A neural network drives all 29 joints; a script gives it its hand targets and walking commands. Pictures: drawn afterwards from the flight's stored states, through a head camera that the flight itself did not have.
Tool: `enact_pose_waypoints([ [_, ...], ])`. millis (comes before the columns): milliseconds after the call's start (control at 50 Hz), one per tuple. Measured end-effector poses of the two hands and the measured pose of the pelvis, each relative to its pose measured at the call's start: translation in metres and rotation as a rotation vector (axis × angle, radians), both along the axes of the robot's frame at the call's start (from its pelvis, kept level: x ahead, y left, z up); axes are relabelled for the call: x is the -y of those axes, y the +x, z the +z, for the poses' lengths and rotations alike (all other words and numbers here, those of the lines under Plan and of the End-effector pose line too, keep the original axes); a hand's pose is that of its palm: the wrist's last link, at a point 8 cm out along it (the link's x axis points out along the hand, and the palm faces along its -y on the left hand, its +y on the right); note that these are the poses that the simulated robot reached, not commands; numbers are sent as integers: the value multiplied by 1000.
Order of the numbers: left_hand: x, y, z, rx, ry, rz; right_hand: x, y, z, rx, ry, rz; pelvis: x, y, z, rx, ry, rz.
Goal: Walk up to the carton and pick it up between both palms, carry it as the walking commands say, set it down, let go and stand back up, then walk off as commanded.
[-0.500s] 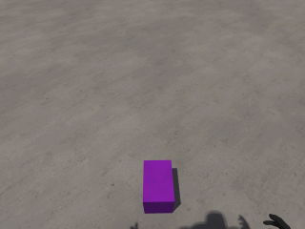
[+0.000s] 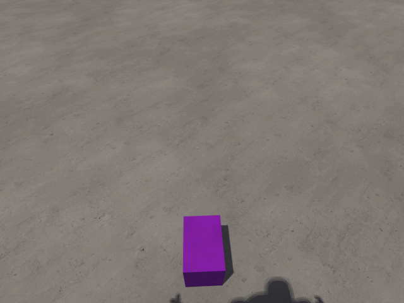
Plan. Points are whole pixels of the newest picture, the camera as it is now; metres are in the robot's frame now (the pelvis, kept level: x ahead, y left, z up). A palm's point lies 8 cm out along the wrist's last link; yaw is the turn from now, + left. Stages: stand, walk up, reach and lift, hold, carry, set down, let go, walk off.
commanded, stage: walk up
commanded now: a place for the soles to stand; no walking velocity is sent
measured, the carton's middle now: (202, 250) +0.49 +0.02 -0.67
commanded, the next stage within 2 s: none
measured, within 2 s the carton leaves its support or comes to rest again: neither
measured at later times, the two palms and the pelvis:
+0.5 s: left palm (57, 297) +0.19 +0.33 -0.11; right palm out of the picture +0.14 -0.31 -0.12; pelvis +0.07 +0.01 -0.01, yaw -3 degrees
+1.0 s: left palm (69, 274) +0.23 +0.32 -0.10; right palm (359, 283) +0.21 -0.31 -0.09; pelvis +0.09 +0.01 +0.00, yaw -1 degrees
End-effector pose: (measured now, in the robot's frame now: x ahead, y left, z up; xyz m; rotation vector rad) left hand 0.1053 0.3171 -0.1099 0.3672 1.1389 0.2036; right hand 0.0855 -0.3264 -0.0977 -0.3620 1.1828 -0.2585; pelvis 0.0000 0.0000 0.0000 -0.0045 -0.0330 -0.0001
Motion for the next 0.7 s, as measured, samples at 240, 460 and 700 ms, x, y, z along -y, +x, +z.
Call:
enact_pose_waypoints([
  [240, -51, -1, 1, -48, 102, 28, -10, 41, -3, 42, -16, 33, -23, 40, -12, -8, -2, -35],
  [460, -22, 73, 3, 26, 60, -39, -18, 46, -15, 10, 16, -24, -15, 69, -10, 21, 12, -39],
  [700, 6, 143, 13, 139, 6, -55, -20, 87, -16, 29, 37, -10, -9, 92, -7, 0, 14, -25],
])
